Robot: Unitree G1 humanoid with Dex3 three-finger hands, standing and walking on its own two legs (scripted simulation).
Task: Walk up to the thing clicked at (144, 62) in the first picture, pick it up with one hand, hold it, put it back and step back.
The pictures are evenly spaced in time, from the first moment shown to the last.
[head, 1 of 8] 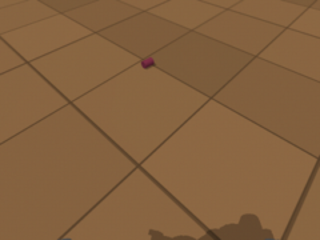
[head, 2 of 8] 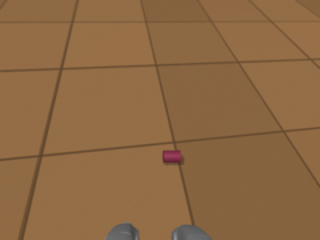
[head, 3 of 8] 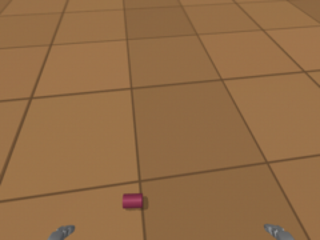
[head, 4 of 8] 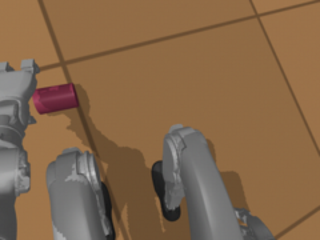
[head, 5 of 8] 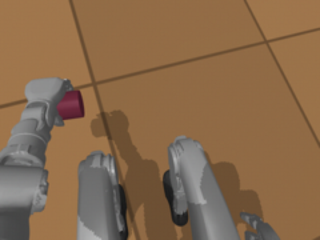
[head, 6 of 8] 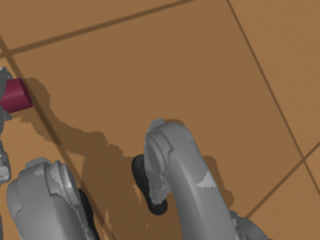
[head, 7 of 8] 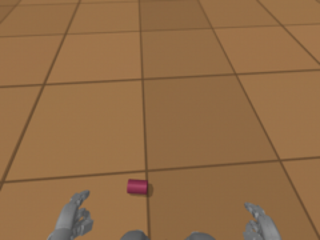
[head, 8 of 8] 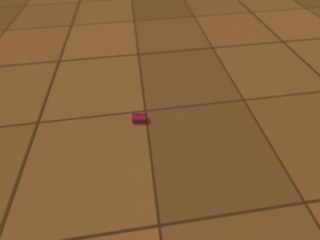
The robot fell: no
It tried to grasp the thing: yes
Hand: left
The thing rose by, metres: 0.67
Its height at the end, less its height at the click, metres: +0.00
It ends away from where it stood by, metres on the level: 0.02
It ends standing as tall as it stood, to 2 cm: yes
